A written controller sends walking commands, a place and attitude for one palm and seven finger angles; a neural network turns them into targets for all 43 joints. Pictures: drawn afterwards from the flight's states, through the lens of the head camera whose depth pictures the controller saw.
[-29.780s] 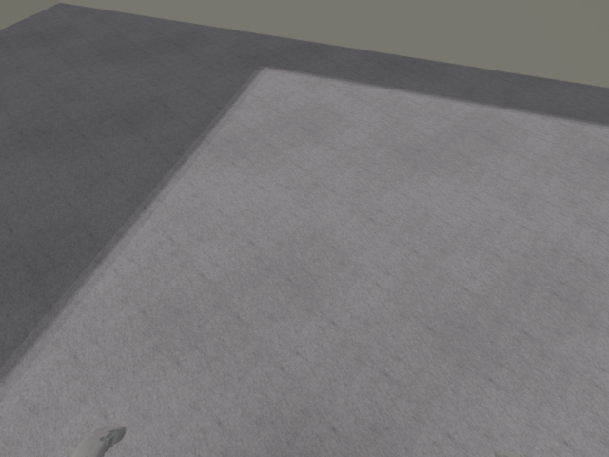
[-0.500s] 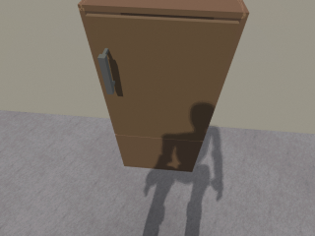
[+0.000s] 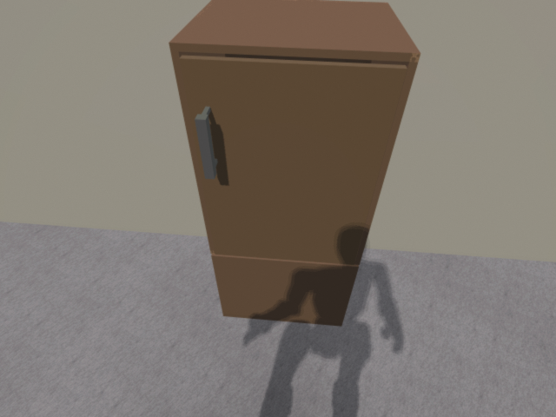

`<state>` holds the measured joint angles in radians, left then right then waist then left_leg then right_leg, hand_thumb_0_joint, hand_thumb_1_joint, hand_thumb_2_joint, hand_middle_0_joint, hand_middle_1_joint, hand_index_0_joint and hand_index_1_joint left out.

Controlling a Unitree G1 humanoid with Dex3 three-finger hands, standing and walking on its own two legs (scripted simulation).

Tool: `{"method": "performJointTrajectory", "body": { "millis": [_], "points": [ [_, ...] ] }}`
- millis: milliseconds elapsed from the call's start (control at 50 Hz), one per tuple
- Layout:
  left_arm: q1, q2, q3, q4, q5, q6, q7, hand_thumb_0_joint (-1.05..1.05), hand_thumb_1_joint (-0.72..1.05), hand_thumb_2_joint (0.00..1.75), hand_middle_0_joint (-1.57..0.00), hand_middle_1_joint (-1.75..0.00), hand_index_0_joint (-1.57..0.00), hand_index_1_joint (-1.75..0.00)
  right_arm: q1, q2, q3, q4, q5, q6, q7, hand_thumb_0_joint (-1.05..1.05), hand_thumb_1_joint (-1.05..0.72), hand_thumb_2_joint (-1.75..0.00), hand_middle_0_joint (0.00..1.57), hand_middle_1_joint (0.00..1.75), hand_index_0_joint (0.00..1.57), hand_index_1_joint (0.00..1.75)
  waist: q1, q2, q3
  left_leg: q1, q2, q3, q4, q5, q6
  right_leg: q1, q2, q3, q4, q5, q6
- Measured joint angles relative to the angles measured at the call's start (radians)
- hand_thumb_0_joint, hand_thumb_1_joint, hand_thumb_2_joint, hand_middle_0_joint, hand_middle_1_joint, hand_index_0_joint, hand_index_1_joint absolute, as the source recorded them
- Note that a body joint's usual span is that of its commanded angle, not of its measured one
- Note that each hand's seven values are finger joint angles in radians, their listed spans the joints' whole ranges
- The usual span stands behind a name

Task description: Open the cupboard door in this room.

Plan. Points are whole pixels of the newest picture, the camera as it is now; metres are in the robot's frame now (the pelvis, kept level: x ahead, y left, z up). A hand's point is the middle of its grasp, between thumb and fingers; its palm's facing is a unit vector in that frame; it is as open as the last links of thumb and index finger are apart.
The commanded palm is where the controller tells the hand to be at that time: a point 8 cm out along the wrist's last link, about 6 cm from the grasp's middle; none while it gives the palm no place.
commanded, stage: look again from close up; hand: left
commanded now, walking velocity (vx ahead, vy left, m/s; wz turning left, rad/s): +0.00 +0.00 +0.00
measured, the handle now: (208, 143) +0.64 +0.19 +0.08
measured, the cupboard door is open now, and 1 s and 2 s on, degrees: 0 0 0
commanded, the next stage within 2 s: shuffle to correct the standing spot in 0.06 s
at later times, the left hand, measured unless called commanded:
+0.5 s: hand out of the picture -0.05 +0.17 -0.18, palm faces +0.06 -0.99 -0.16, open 7.4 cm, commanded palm none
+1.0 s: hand out of the picture +0.17 +0.21 -0.17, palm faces +0.00 -0.98 -0.19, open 7.3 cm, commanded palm none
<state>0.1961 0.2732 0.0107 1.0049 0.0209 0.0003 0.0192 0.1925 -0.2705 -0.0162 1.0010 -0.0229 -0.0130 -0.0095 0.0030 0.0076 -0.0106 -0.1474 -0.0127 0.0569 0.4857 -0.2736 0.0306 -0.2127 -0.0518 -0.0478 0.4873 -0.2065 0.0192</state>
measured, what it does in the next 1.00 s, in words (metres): walks ahead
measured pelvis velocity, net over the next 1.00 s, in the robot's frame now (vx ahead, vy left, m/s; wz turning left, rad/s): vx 0.11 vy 0.03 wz -0.02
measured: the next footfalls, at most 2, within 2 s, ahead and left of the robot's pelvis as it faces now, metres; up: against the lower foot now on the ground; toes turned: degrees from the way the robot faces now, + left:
right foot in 1.10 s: +0.26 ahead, -0.08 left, +0.00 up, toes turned -6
left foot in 1.40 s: +0.13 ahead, +0.15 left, +0.00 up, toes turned +1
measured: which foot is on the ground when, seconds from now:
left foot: down 0.00-1.00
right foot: down 0.00-0.72, up 0.74-1.00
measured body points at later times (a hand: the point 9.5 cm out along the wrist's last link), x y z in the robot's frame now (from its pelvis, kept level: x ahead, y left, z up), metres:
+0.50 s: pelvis +0.00 +0.00 +0.00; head +0.00 +0.01 +0.45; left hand -0.05 +0.22 -0.16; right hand -0.04 -0.23 -0.16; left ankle +0.00 +0.10 -0.74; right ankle +0.04 -0.13 -0.73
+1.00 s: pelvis +0.11 +0.03 +0.00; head +0.14 +0.05 +0.45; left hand +0.17 +0.27 -0.16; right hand +0.04 -0.15 -0.15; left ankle +0.03 +0.10 -0.74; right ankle +0.19 -0.10 -0.70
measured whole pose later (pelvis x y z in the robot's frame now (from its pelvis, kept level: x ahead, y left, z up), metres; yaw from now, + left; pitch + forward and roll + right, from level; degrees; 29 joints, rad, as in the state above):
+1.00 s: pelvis +0.11 +0.03 +0.00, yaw -1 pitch -1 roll -1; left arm 0.22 0.18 0.06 1.02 0.03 0.00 0.03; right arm 0.42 -0.05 0.01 1.11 -0.02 -0.06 -0.05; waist -0.03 -0.02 0.07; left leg -0.03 -0.01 0.14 0.37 -0.33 0.06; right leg -0.49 -0.05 -0.09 0.78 -0.19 -0.01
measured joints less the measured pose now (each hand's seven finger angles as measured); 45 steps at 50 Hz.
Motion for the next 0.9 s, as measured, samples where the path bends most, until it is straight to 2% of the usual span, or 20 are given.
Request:
{"method": "performJointTrajectory", "body": {
  "millis": [220,340,500,580,660,700,740,780,840,900],
  "points": [
    [0.070,-0.004,-0.007,0.048,0.004,0.006,-0.003,0.01,0.90,0.90,-0.20,-0.29,-0.20,-0.30,0.041,-0.003,0.006,0.038,-0.001,0.015,0.011,0.00,-0.91,-0.90,0.20,0.30,0.20,0.30,0.005,-0.009,0.015,-0.027,-0.005,-0.007,-0.042,0.051,-0.002,-0.021,-0.004,-0.007,-0.046,0.046,-0.001],
    [0.146,-0.054,-0.006,0.073,0.007,0.017,-0.003,0.01,0.90,0.90,-0.20,-0.29,-0.20,-0.30,0.110,0.035,0.011,0.074,-0.005,0.036,0.010,0.00,-0.91,-0.90,0.20,0.30,0.20,0.30,0.005,-0.005,0.003,-0.053,0.002,-0.015,0.000,-0.049,0.002,-0.038,0.010,-0.004,-0.019,-0.060,-0.010],
    [0.214,-0.128,0.002,0.097,0.006,0.013,-0.014,0.01,0.90,0.90,-0.20,-0.29,-0.20,-0.30,0.196,0.098,0.009,0.104,0.000,0.026,0.003,0.00,-0.91,-0.90,0.20,0.30,0.20,0.30,-0.001,-0.003,0.029,-0.053,0.004,-0.014,0.056,-0.026,0.013,-0.047,0.015,0.007,0.061,-0.098,-0.026],
    [0.231,-0.151,0.008,0.096,0.008,-0.004,-0.009,0.01,0.90,0.90,-0.20,-0.29,-0.20,-0.30,0.222,0.122,0.008,0.116,0.005,0.020,0.002,0.00,-0.91,-0.90,0.20,0.30,0.20,0.30,0.003,0.000,0.029,-0.051,0.003,-0.018,0.108,-0.080,0.009,-0.035,0.015,0.009,0.084,-0.069,-0.016],
    [0.240,-0.168,0.019,0.086,0.004,-0.025,0.004,0.01,0.90,0.90,-0.20,-0.29,-0.20,-0.30,0.216,0.134,0.001,0.116,0.007,0.021,0.006,0.01,-0.91,-0.90,0.20,0.30,0.20,0.30,0.007,0.009,0.020,-0.108,0.017,-0.007,0.223,-0.158,0.016,-0.023,0.015,-0.013,0.093,-0.110,-0.005],
    [0.245,-0.169,0.025,0.083,0.006,-0.027,0.009,0.01,0.90,0.90,-0.20,-0.29,-0.20,-0.30,0.200,0.139,-0.002,0.104,0.007,0.012,0.009,0.01,-0.91,-0.90,0.20,0.30,0.20,0.30,0.009,-0.007,0.019,-0.114,0.019,0.012,0.189,-0.154,0.019,-0.017,0.004,-0.012,0.096,-0.123,0.000],
    [0.246,-0.167,0.029,0.090,0.005,-0.015,0.010,0.01,0.90,0.90,-0.20,-0.29,-0.20,-0.30,0.185,0.143,-0.005,0.089,0.005,-0.016,0.005,0.01,-0.91,-0.90,0.20,0.30,0.20,0.30,0.010,-0.030,0.021,-0.095,0.009,0.038,0.145,-0.092,0.026,-0.040,-0.008,0.012,0.167,-0.172,-0.016],
    [0.236,-0.168,0.030,0.105,0.008,0.004,0.008,0.01,0.90,0.90,-0.20,-0.29,-0.20,-0.30,0.177,0.147,-0.007,0.076,0.001,-0.042,-0.007,0.00,-0.91,-0.90,0.20,0.30,0.20,0.30,0.004,-0.037,0.017,-0.060,0.003,0.071,0.123,-0.101,0.039,-0.105,-0.003,0.032,0.336,-0.224,-0.036],
    [0.200,-0.158,0.035,0.105,0.010,0.005,0.000,0.01,0.90,0.90,-0.20,-0.29,-0.20,-0.30,0.184,0.162,0.002,0.069,0.000,-0.064,-0.018,0.00,-0.91,-0.90,0.20,0.29,0.20,0.30,-0.013,-0.036,0.014,0.009,-0.002,0.096,0.027,-0.088,0.046,-0.211,-0.004,0.018,0.525,-0.175,-0.042],
    [0.134,-0.136,0.040,0.075,0.008,-0.003,-0.004,0.01,0.91,0.90,-0.20,-0.29,-0.20,-0.30,0.203,0.188,0.017,0.080,-0.001,-0.076,-0.027,0.00,-0.91,-0.90,0.20,0.29,0.20,0.30,-0.023,-0.037,0.028,0.067,-0.004,0.099,-0.068,-0.055,0.045,-0.286,-0.011,-0.008,0.549,-0.112,-0.031]
  ]
}}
